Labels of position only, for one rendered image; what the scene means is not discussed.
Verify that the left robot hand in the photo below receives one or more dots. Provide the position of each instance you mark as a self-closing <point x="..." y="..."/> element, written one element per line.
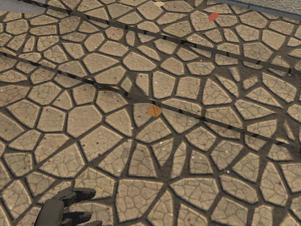
<point x="52" y="211"/>

